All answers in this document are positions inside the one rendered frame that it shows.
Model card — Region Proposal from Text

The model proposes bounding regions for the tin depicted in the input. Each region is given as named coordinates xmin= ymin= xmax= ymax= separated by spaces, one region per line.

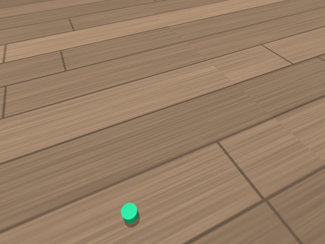
xmin=121 ymin=203 xmax=139 ymax=223

